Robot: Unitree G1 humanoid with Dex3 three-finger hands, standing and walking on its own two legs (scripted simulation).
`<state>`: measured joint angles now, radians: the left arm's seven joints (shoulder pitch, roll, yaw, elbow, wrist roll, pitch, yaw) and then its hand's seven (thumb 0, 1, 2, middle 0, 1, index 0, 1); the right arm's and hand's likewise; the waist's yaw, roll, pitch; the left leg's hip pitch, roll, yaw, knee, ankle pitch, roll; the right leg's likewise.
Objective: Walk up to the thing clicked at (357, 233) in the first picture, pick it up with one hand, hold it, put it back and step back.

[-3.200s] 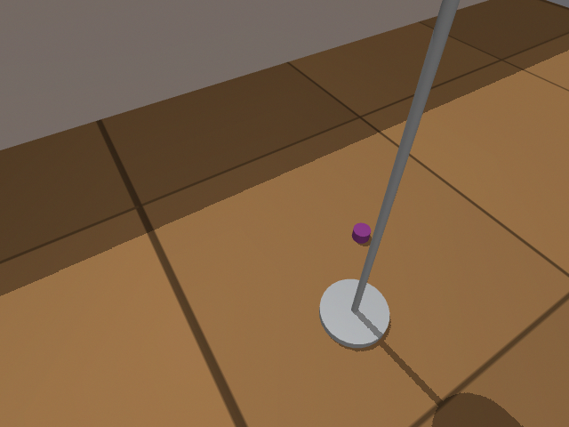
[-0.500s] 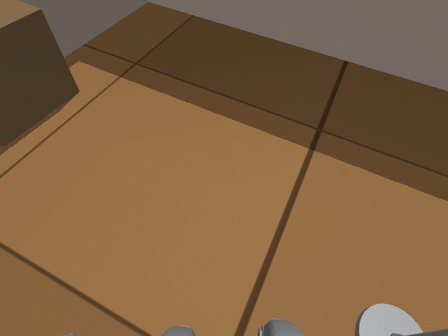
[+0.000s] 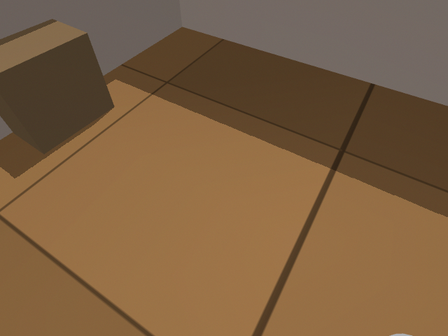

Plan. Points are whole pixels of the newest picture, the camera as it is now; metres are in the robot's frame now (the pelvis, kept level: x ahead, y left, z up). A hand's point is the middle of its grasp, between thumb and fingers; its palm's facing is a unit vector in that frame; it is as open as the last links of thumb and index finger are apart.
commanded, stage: walk up
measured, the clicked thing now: out of the picture +0.22 -1.00 -0.74
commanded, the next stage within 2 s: stand in 0.32 s
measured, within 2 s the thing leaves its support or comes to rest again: neither
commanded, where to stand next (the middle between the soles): +0.08 -0.03 m, yaw -3 degrees
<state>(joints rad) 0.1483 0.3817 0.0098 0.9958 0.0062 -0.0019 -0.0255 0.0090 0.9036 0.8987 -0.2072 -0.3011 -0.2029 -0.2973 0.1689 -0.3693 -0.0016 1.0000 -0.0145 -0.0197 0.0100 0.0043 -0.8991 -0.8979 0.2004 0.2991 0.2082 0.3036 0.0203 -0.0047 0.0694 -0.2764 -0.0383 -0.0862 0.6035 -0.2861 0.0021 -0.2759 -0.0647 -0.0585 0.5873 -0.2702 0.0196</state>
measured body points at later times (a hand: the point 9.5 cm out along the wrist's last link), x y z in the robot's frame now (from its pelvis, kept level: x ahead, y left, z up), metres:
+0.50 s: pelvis +0.01 -0.01 +0.02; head +0.02 +0.00 +0.47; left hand +0.09 +0.30 -0.12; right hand +0.12 -0.31 -0.11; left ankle +0.03 +0.12 -0.73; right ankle +0.03 -0.14 -0.73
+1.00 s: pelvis +0.02 -0.02 +0.02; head +0.03 -0.02 +0.47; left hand +0.10 +0.28 -0.11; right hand +0.09 -0.32 -0.12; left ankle +0.03 +0.12 -0.73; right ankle +0.03 -0.14 -0.73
